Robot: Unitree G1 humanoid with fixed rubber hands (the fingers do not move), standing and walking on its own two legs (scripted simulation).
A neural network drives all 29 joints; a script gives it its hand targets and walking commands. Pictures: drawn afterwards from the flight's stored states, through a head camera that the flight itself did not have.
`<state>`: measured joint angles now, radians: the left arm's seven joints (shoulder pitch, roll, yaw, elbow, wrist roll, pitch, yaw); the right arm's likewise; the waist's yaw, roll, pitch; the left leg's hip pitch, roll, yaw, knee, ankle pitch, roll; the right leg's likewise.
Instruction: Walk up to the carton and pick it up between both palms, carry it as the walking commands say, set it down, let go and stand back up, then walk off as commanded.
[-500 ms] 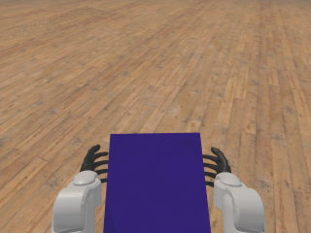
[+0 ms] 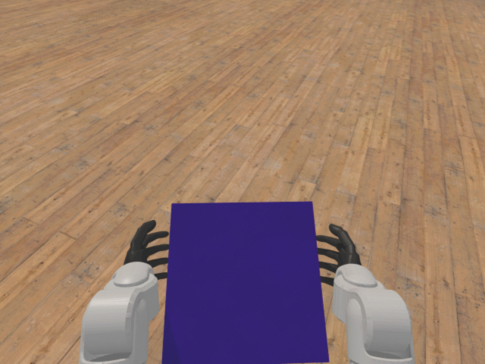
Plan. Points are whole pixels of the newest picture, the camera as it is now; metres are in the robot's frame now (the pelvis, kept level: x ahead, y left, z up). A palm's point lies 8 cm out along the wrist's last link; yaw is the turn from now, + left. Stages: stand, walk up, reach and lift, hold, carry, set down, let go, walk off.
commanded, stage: carry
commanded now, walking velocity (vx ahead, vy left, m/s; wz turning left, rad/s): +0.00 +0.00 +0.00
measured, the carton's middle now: (242, 278) +0.30 +0.00 +0.00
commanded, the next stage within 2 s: hold in 1.02 s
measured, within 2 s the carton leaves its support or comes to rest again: neither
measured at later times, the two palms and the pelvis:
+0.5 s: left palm (149, 256) +0.28 +0.14 +0.10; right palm (347, 258) +0.27 -0.16 +0.10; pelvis +0.02 -0.01 +0.00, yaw +0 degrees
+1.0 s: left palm (155, 253) +0.29 +0.13 +0.10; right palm (349, 253) +0.29 -0.17 +0.09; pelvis +0.03 -0.02 +0.00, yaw +0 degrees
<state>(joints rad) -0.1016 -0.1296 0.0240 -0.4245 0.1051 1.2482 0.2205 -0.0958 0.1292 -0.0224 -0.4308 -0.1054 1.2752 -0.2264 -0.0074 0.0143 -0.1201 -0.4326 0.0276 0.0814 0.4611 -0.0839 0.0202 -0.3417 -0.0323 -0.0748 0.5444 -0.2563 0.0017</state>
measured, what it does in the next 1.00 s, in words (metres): stands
